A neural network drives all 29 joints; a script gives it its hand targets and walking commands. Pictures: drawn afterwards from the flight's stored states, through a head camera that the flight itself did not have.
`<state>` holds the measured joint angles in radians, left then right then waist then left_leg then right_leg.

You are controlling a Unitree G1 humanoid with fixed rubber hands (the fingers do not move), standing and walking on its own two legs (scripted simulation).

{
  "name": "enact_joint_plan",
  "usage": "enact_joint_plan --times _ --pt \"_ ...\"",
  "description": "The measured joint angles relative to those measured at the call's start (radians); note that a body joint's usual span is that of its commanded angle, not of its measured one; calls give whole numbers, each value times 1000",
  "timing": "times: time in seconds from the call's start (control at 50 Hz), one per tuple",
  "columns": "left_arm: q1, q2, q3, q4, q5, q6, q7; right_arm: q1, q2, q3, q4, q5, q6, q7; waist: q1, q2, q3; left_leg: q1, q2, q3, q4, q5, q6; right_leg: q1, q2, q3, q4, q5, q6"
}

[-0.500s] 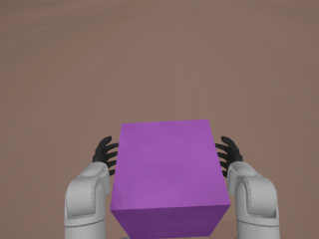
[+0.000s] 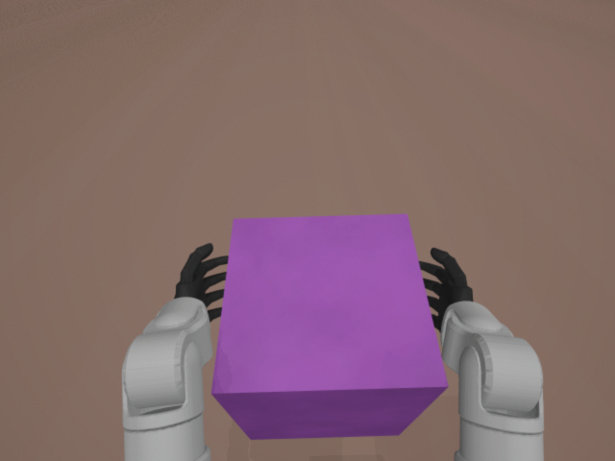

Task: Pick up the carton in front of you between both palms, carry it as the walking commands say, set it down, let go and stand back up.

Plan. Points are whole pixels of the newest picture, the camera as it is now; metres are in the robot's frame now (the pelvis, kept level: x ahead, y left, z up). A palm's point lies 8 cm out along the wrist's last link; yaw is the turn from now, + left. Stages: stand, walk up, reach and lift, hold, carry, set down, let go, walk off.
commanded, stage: carry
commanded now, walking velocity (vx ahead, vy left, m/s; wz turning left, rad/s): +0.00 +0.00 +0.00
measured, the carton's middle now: (322, 335) +0.28 +0.00 +0.00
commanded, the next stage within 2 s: hold in 1.90 s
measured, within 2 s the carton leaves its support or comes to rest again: neither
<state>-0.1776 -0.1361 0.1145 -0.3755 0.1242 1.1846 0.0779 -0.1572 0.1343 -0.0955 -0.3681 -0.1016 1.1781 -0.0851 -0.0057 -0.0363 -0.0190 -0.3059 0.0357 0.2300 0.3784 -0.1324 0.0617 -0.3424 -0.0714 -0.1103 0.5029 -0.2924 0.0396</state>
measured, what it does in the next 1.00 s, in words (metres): steps on the spot: right foot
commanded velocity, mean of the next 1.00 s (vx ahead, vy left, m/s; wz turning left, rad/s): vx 0.00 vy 0.00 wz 0.00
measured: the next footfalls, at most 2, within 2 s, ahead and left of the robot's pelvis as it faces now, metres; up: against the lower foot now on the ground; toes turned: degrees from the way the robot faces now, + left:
right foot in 0.02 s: +0.08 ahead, -0.14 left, +0.00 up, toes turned +9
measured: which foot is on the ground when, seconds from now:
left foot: down 0.00-1.00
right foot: up 0.00-0.00, down 0.02-1.00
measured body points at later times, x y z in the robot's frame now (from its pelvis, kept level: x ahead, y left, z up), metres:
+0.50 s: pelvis +0.09 -0.02 -0.01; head +0.07 -0.02 +0.44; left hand +0.36 +0.14 +0.08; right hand +0.37 -0.16 +0.07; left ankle +0.04 +0.09 -0.74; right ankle +0.04 -0.13 -0.74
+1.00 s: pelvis +0.06 -0.02 -0.01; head +0.02 -0.02 +0.44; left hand +0.33 +0.14 +0.06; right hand +0.33 -0.16 +0.06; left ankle +0.04 +0.09 -0.74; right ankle +0.04 -0.13 -0.74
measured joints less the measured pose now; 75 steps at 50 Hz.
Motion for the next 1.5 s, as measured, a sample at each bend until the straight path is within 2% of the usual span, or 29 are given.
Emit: enact_joint_plan --times 0.04,0.1,0.16,0.32,0.64,0.82,1.14,1.4,1.5 --pt "8 1 -6 -5 1 3 0 8 -1 2 -4 1 2 1 -1 -1 -24 19 -6 -3 43 -49 -12 35 -13 -16 -60 150 -9" --pt "17 2 -10 18 3 16 0 16 -3 3 10 -4 23 2 -2 30 -79 53 5 -13 59 -97 -27 75 -4 -26 -44 73 -27" --pt "4 1 1 62 5 22 -5 5 -2 -3 40 -16 40 2 -2 50 -122 62 17 -21 84 -135 -43 93 4 -34 -34 24 -29" --pt "-1 0 16 104 4 18 -7 -13 0 -7 83 -26 48 2 2 50 -135 55 32 -35 141 -192 -63 95 11 -44 11 -33 -33" --pt "16 2 4 69 3 20 -7 5 -2 4 52 -21 46 2 5 40 -119 54 35 -40 161 -207 -62 93 10 -48 38 -53 -39" --pt "27 4 2 115 9 4 -11 16 -3 4 97 -26 31 6 5 40 -130 66 32 -38 133 -178 -58 104 12 -48 10 -23 -41" --pt "44 6 1 282 56 -190 -44 38 -5 6 262 -71 -164 37 5 39 -112 43 30 -39 118 -135 -48 85 12 -50 -9 22 -44" --pt "-47 -8 78 567 135 -443 -76 -52 7 -66 550 -145 -419 73 4 37 -97 24 25 -36 114 -114 -40 62 7 -47 -8 43 -44" --pt "-81 -15 111 615 148 -509 -79 -87 14 -97 602 -156 -488 77 4 36 -85 16 24 -36 114 -109 -37 55 6 -47 -7 48 -44"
